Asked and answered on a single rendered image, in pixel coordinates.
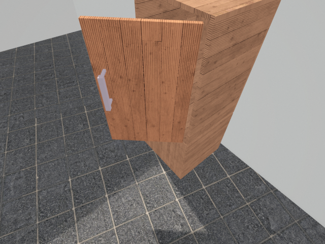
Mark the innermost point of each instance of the handle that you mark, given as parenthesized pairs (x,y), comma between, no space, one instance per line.
(104,92)

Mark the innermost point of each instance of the cupboard door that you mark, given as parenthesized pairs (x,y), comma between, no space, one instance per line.
(150,66)

